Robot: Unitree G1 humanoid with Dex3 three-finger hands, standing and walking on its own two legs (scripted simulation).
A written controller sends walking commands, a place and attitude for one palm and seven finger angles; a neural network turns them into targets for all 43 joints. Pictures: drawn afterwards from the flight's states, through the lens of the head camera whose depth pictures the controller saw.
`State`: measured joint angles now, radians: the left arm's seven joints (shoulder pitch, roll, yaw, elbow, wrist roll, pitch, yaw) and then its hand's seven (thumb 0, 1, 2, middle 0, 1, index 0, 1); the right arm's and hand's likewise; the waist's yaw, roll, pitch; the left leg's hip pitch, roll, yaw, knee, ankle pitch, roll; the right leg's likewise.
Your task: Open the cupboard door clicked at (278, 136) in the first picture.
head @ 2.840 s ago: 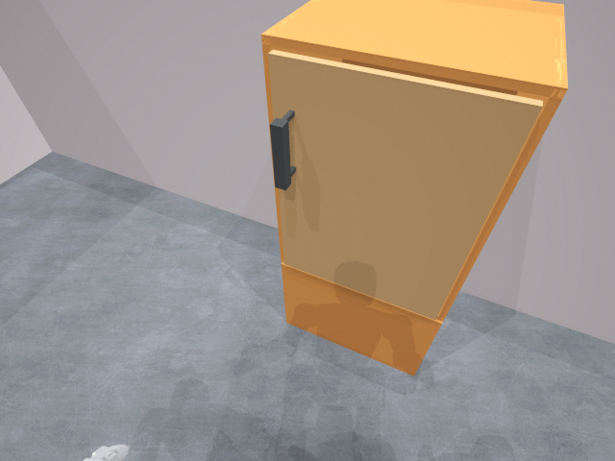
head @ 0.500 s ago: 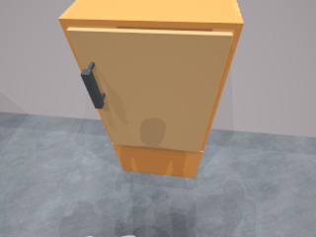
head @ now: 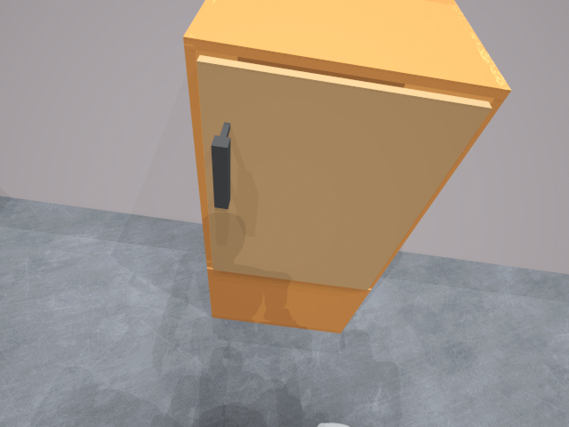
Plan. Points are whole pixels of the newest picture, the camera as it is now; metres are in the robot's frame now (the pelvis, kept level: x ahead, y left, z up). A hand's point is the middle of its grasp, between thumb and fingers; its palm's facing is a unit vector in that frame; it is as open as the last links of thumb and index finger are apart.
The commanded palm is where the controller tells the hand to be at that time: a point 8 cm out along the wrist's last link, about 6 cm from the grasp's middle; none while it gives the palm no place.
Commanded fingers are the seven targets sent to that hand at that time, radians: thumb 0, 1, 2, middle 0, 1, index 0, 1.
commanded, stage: come to a stop and stand still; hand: left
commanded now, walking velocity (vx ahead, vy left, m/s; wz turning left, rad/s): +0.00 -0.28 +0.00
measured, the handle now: (224, 166) +0.51 +0.15 +0.05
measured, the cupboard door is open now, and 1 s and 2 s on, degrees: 0 0 0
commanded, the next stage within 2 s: look again from close up in 0.88 s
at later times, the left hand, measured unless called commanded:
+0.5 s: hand out of the picture +0.00 +0.13 -0.16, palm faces -0.01 -0.97 -0.23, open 7.3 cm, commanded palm none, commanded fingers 0.00 0.90 0.90 -0.20 -0.30 -0.20 -0.30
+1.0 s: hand out of the picture -0.10 +0.04 -0.17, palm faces +0.06 -0.99 -0.11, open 7.4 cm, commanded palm none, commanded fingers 0.00 0.90 0.90 -0.20 -0.30 -0.20 -0.30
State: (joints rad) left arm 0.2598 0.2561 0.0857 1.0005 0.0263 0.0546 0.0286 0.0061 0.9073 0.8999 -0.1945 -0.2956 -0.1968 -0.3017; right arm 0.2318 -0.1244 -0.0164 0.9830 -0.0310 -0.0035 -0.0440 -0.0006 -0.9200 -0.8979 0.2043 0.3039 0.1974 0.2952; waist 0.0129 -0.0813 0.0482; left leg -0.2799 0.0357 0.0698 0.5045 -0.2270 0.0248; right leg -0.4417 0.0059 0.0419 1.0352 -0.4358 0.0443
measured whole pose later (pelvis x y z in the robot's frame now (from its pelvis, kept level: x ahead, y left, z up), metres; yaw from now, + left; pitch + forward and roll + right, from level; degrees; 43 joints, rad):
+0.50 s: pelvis -0.05 -0.06 +0.00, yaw -1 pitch -1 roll +0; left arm 0.25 0.16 0.04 1.04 0.02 0.03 0.02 0.00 0.92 0.90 -0.20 -0.30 -0.20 -0.30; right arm 0.37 -0.17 -0.06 1.12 -0.03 0.06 -0.03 0.00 -0.91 -0.90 0.20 0.30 0.20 0.29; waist -0.05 0.03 0.00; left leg -0.35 0.07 0.04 0.56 -0.33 -0.03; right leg -0.16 -0.02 -0.07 0.45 -0.27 -0.02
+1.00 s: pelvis -0.06 -0.09 +0.00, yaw +0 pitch -1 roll +0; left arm 0.33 0.07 0.00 1.17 0.01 -0.01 0.04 0.01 0.91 0.90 -0.20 -0.30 -0.20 -0.30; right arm 0.24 -0.14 -0.01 1.16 -0.01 0.00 -0.06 0.01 -0.94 -0.90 0.20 0.30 0.19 0.29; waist 0.02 -0.01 0.04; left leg -0.17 0.05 0.05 0.43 -0.23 -0.03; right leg -0.13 0.04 -0.11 0.38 -0.24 -0.06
